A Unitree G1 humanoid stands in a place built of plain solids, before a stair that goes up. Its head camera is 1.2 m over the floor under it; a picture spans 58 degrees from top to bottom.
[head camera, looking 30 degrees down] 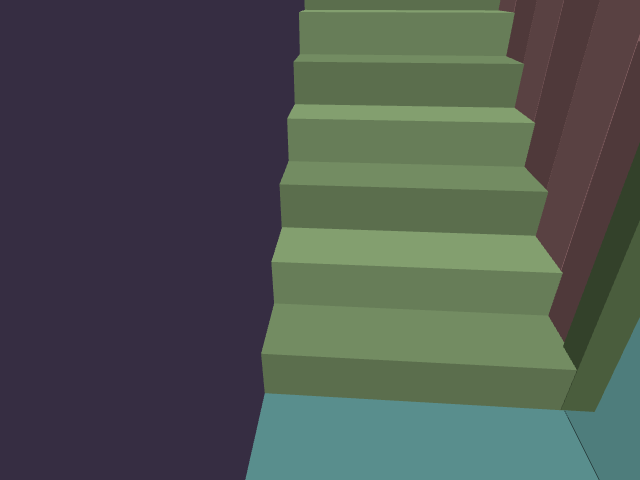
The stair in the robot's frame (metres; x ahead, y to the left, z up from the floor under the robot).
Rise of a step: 0.18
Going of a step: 0.26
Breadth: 1.00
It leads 4 degrees to the right of straight ahead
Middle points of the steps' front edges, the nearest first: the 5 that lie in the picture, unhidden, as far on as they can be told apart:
0.99 -0.31 0.19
1.25 -0.33 0.37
1.51 -0.34 0.56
1.77 -0.36 0.74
2.03 -0.38 0.92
